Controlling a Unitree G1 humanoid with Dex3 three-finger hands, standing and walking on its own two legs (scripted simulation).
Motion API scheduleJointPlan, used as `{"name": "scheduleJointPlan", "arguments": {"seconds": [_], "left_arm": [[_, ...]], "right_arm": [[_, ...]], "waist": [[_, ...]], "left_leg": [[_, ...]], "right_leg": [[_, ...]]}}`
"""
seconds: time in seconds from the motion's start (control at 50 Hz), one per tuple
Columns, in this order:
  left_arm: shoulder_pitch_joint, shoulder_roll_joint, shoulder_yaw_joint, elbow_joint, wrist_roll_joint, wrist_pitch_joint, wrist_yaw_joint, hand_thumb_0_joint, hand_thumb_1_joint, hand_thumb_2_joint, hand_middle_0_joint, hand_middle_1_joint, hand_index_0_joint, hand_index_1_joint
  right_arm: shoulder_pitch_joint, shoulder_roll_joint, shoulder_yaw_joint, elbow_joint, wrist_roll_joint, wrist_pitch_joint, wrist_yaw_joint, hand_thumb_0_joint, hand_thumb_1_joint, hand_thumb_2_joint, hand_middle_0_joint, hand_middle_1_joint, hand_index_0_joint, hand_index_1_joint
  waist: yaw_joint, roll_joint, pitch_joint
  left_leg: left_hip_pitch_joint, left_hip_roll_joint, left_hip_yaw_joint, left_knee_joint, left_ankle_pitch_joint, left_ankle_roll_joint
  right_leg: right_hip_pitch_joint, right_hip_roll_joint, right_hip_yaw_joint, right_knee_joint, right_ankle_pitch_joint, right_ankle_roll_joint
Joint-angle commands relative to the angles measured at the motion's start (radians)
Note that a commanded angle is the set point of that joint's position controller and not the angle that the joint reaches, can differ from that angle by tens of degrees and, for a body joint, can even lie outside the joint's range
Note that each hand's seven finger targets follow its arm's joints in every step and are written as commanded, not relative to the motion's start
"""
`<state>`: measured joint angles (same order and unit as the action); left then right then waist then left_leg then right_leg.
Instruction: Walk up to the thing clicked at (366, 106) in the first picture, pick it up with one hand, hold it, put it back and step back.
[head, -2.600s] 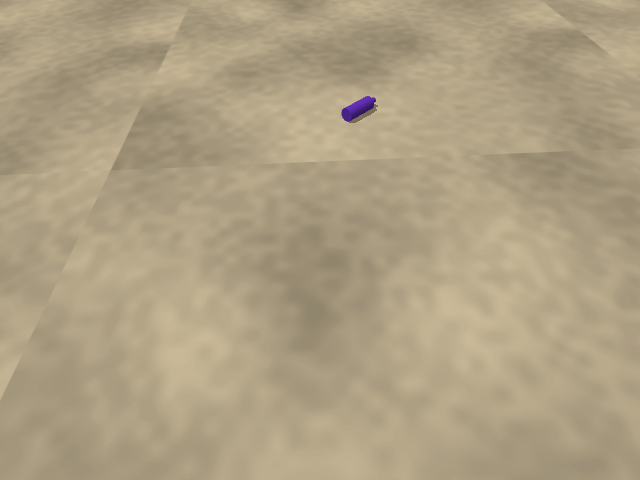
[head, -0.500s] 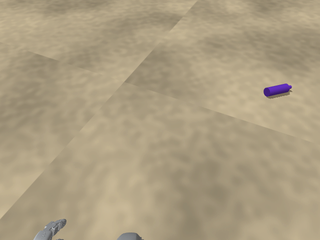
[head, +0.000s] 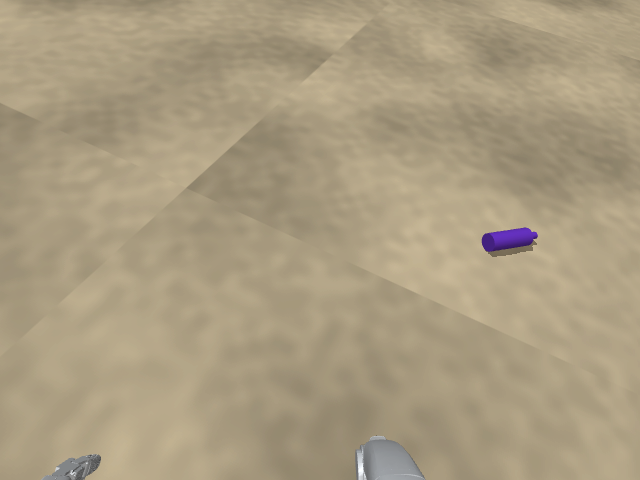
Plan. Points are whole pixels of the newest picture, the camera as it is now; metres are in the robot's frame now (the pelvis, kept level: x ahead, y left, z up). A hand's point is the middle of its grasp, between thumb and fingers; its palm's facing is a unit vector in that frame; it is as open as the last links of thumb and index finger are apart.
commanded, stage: walk up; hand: left
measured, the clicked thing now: (511, 238) +1.13 -0.94 -0.72
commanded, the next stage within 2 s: none
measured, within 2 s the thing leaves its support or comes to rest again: neither
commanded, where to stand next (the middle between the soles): +0.81 -1.17 m, yaw +13 degrees
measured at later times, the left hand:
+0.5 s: hand (248, 446) +0.20 +0.09 -0.13, palm faces +0.12 -0.92 -0.37, open 7.4 cm
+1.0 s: hand (359, 327) +0.39 -0.08 -0.15, palm faces +0.03 -0.94 -0.35, open 7.3 cm
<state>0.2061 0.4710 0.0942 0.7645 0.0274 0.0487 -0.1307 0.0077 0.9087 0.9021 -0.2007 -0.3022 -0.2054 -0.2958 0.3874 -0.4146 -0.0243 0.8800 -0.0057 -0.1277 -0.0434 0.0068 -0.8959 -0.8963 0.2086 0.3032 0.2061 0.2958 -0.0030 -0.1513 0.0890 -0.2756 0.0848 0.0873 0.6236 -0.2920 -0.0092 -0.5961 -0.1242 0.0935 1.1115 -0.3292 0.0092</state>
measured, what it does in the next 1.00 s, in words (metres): steps to the right: right foot, then left foot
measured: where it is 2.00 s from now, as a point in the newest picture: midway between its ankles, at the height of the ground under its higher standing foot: (513, 376)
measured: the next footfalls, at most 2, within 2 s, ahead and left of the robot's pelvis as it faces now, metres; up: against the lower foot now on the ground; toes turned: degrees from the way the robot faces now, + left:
right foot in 0.18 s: +0.21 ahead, -0.27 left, +0.00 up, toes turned -3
left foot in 0.60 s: +0.35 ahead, -0.13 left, +0.00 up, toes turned +12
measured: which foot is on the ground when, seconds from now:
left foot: down 0.00-0.20, up 0.22-0.58, down 0.60-1.00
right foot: up 0.00-0.16, down 0.18-0.62, up 0.64-0.98, down 1.00-1.00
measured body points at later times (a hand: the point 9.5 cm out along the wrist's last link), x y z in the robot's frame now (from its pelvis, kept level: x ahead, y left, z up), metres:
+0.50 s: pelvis +0.18 -0.21 +0.01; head +0.19 -0.19 +0.46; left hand +0.19 +0.14 -0.10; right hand +0.29 -0.52 -0.10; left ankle +0.28 -0.11 -0.69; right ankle +0.17 -0.26 -0.72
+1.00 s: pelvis +0.30 -0.39 -0.02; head +0.30 -0.36 +0.43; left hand +0.38 -0.04 -0.12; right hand +0.36 -0.77 -0.08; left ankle +0.31 -0.15 -0.72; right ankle +0.38 -0.57 -0.72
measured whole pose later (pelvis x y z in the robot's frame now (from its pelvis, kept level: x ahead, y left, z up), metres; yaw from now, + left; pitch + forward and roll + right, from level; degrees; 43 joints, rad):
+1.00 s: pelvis +0.30 -0.39 -0.02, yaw +4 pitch -1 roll +1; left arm 0.25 0.51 0.15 0.78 0.04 0.08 -0.14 0.00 0.91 0.90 -0.20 -0.30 -0.20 -0.30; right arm 0.36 -0.52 -0.06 0.92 -0.04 -0.09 -0.05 0.01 -0.89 -0.90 0.21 0.30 0.21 0.30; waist -0.02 -0.10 0.01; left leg -0.36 0.23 0.03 0.70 -0.33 -0.01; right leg -0.45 -0.14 0.04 0.78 -0.33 0.01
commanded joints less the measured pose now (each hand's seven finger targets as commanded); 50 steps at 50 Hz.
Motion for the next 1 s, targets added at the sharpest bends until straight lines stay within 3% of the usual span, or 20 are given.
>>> {"name": "scheduleJointPlan", "arguments": {"seconds": [0.0, 0.06, 0.14, 0.16, 0.18, 0.22, 0.28, 0.32, 0.42, 0.48, 0.54, 0.56, 0.58, 0.6, 0.62, 0.68, 0.72, 0.88, 0.94, 0.98], "left_arm": [[-0.055, 0.153, 0.065, -0.095, 0.003, -0.006, -0.025, 0.0, 0.9, 0.9, -0.2, -0.3, -0.2, -0.3], [-0.094, 0.152, 0.075, -0.09, 0.004, -0.013, -0.03, 0.0, 0.9, 0.9, -0.2, -0.3, -0.2, -0.3], [0.067, 0.195, 0.106, -0.012, 0.012, -0.027, -0.016, 0.0, 0.9, 0.9, -0.2, -0.3, -0.2, -0.3], [0.203, 0.251, 0.131, 0.029, 0.023, -0.039, -0.002, 0.0, 0.9, 0.9, -0.2, -0.3, -0.2, -0.3], [0.244, 0.329, 0.143, 0.024, 0.039, -0.047, 0.017, 0.0, 0.9, 0.9, -0.2, -0.3, -0.2, -0.3], [0.082, 0.363, 0.137, -0.024, 0.004, -0.05, 0.04, 0.0, 0.9, 0.9, -0.2, -0.3, -0.2, -0.3], [-0.002, 0.244, 0.096, -0.038, 0.003, -0.059, 0.051, 0.0, 0.9, 0.9, -0.2, -0.3, -0.2, -0.3], [-0.01, 0.194, 0.078, -0.043, 0.003, -0.066, 0.052, 0.0, 0.9, 0.9, -0.2, -0.3, -0.2, -0.3], [0.033, 0.168, 0.063, -0.087, 0.017, -0.065, 0.046, 0.0, 0.9, 0.9, -0.2, -0.3, -0.2, -0.3], [0.02, 0.154, 0.053, -0.116, 0.026, -0.051, 0.045, 0.0, 0.9, 0.9, -0.2, -0.3, -0.2, -0.3], [0.006, 0.143, 0.041, -0.146, 0.017, -0.046, 0.042, 0.0, 0.9, 0.9, -0.2, -0.3, -0.2, -0.3], [0.034, 0.114, 0.033, -0.156, 0.015, -0.05, 0.046, 0.0, 0.9, 0.9, -0.2, -0.3, -0.2, -0.3], [0.073, 0.069, 0.027, -0.173, 0.021, -0.052, 0.052, 0.0, 0.9, 0.9, -0.2, -0.3, -0.2, -0.3], [0.089, 0.131, 0.046, -0.16, 0.032, -0.03, 0.057, 0.0, 0.9, 0.9, -0.2, -0.3, -0.2, -0.3], [0.102, 0.233, 0.067, -0.15, 0.038, -0.012, 0.058, 0.0, 0.9, 0.9, -0.2, -0.3, -0.2, -0.3], [0.079, 0.215, 0.077, -0.11, 0.026, 0.0, 0.042, 0.0, 0.9, 0.9, -0.2, -0.3, -0.2, -0.3], [0.134, 0.195, 0.083, -0.084, 0.025, 0.012, 0.023, 0.0, 0.9, 0.9, -0.2, -0.3, -0.2, -0.3], [0.021, 0.162, 0.088, -0.085, 0.017, 0.021, -0.015, 0.0, 0.9, 0.9, -0.2, -0.3, -0.2, -0.3], [0.125, 0.163, 0.102, -0.034, 0.012, 0.016, -0.008, 0.0, 0.9, 0.9, -0.2, -0.3, -0.2, -0.3], [0.283, 0.224, 0.13, 0.047, 0.029, 0.003, 0.012, 0.0, 0.9, 0.9, -0.2, -0.3, -0.2, -0.3]], "right_arm": [[-0.035, -0.392, -0.121, -0.054, -0.009, -0.04, -0.012, 0.0, -0.9, -0.9, 0.2, 0.3, 0.2, 0.3], [-0.04, -0.403, -0.122, -0.042, -0.013, -0.029, -0.009, 0.0, -0.9, -0.9, 0.2, 0.3, 0.2, 0.3], [-0.084, -0.35, -0.108, -0.04, -0.014, 0.003, -0.02, 0.0, -0.9, -0.9, 0.2, 0.3, 0.2, 0.3], [-0.053, -0.269, -0.079, -0.039, -0.016, 0.012, -0.023, 0.0, -0.9, -0.9, 0.2, 0.3, 0.2, 0.3], [-0.019, -0.177, -0.044, -0.052, -0.006, 0.016, -0.026, 0.0, -0.9, -0.9, 0.2, 0.3, 0.2, 0.3], [-0.023, -0.275, -0.071, -0.028, -0.009, 0.025, -0.052, 0.0, -0.9, -0.9, 0.2, 0.3, 0.2, 0.3], [-0.007, -0.286, -0.077, 0.044, 0.022, 0.018, -0.033, 0.0, -0.9, -0.9, 0.2, 0.3, 0.2, 0.3], [0.044, -0.269, -0.069, 0.071, 0.011, 0.018, -0.024, 0.0, -0.9, -0.9, 0.2, 0.3, 0.2, 0.3], [-0.03, -0.25, -0.064, 0.025, 0.006, 0.02, -0.014, 0.0, -0.9, -0.9, 0.2, 0.3, 0.2, 0.3], [-0.007, -0.231, -0.062, 0.01, 0.016, 0.017, -0.018, 0.0, -0.9, -0.9, 0.2, 0.3, 0.2, 0.3], [0.152, -0.239, -0.08, 0.028, 0.011, 0.014, -0.038, 0.0, -0.9, -0.9, 0.2, 0.3, 0.2, 0.3], [0.216, -0.283, -0.097, 0.032, 0.002, 0.016, -0.049, 0.0, -0.9, -0.9, 0.2, 0.3, 0.2, 0.3], [0.263, -0.353, -0.12, 0.021, -0.008, 0.019, -0.062, 0.0, -0.9, -0.9, 0.2, 0.3, 0.2, 0.3], [0.224, -0.393, -0.132, -0.02, -0.003, 0.022, -0.076, 0.0, -0.9, -0.9, 0.2, 0.3, 0.2, 0.3], [0.123, -0.419, -0.14, -0.049, 0.032, 0.022, -0.086, 0.0, -0.9, -0.9, 0.2, 0.3, 0.2, 0.3], [-0.027, -0.317, -0.096, -0.062, 0.016, 0.013, -0.077, 0.0, -0.9, -0.9, 0.2, 0.3, 0.2, 0.3], [-0.055, -0.336, -0.096, -0.054, 0.005, 0.001, -0.056, 0.0, -0.9, -0.9, 0.2, 0.3, 0.2, 0.3], [-0.069, -0.438, -0.132, -0.032, -0.028, -0.004, -0.03, 0.0, -0.9, -0.9, 0.2, 0.3, 0.2, 0.3], [-0.162, -0.436, -0.133, -0.033, -0.027, 0.015, -0.031, 0.0, -0.9, -0.9, 0.2, 0.3, 0.2, 0.3], [-0.133, -0.321, -0.102, -0.022, -0.035, 0.038, -0.042, 0.0, -0.9, -0.9, 0.2, 0.3, 0.2, 0.3]], "waist": [[0.008, 0.345, -0.011], [-0.001, 0.343, -0.058], [0.1, 0.223, -0.156], [0.178, -0.007, -0.21], [0.194, -0.241, -0.169], [0.109, -0.169, -0.124], [0.046, -0.096, -0.067], [0.031, -0.065, -0.061], [0.063, -0.014, -0.021], [0.054, 0.03, -0.046], [-0.045, 0.118, -0.114], [-0.079, 0.191, -0.156], [-0.091, 0.38, -0.208], [-0.07, 0.246, -0.22], [-0.054, 0.174, -0.171], [0.006, 0.097, -0.071], [0.036, 0.189, -0.037], [0.001, 0.395, -0.051], [0.08, 0.384, -0.106], [0.152, 0.083, -0.166]], "left_leg": [[-0.109, 0.157, -0.133, -0.352, -0.099, 0.199], [-0.094, 0.171, -0.119, -0.313, -0.05, 0.188], [-0.205, 0.147, -0.037, 0.022, 0.038, 0.14], [-0.329, 0.055, 0.036, 0.359, -0.028, 0.108], [-0.585, -0.082, 0.018, 0.598, -0.305, 0.069], [-0.565, 0.002, -0.075, 0.688, -0.24, 0.063], [-0.421, 0.029, -0.103, 0.519, -0.101, 0.069], [-0.361, 0.01, -0.066, 0.445, -0.056, 0.055], [-0.328, -0.011, -0.016, 0.213, -0.011, 0.044], [-0.175, -0.036, 0.003, 0.101, 0.076, 0.055], [0.19, -0.064, 0.013, -0.085, 0.249, 0.085], [0.349, 0.008, -0.088, -0.108, 0.241, 0.124], [0.515, 0.263, -0.48, -0.171, 0.178, 0.233], [0.404, 0.452, -0.792, -0.278, -0.048, 0.318], [0.31, 0.542, -0.87, -0.331, -0.164, 0.388], [0.008, 0.307, -0.438, -0.329, -0.141, 0.254], [-0.124, 0.241, -0.29, -0.317, -0.196, 0.221], [-0.157, 0.202, -0.175, -0.302, -0.341, 0.192], [-0.241, 0.198, -0.109, -0.195, -0.312, 0.16], [-0.375, 0.082, 0.023, 0.189, -0.359, 0.111]], "right_leg": [[0.061, -0.035, -0.054, -0.243, 0.09, 0.005], [0.165, -0.02, -0.09, -0.374, 0.137, -0.006], [0.497, 0.052, -0.156, -0.521, 0.064, -0.034], [0.645, 0.043, -0.085, -0.612, -0.061, -0.061], [0.688, -0.14, 0.223, -0.76, -0.16, -0.087], [0.555, -0.271, 0.466, -0.93, -0.286, -0.193], [0.411, -0.112, 0.114, -0.812, -0.032, -0.165], [0.387, -0.071, 0.019, -0.775, 0.14, -0.215], [0.403, -0.119, 0.039, -0.841, 0.139, -0.248], [0.366, -0.111, -0.003, -0.776, 0.274, -0.207], [0.224, -0.019, -0.124, -0.489, 0.505, -0.117], [0.102, 0.03, -0.158, -0.307, 0.459, -0.053], [-0.144, 0.125, -0.158, -0.042, -0.077, 0.006], [-0.176, 0.137, -0.014, 0.121, -0.241, 0.035], [-0.188, 0.082, 0.068, 0.254, -0.234, 0.038], [-0.044, 0.045, 0.092, 0.166, -0.07, 0.012], [0.014, 0.031, 0.044, 0.111, -0.017, 0.002], [0.095, -0.002, -0.074, -0.25, -0.029, 0.01], [0.315, 0.026, -0.144, -0.375, 0.008, -0.009], [0.526, 0.097, -0.175, -0.505, -0.042, -0.018]]}}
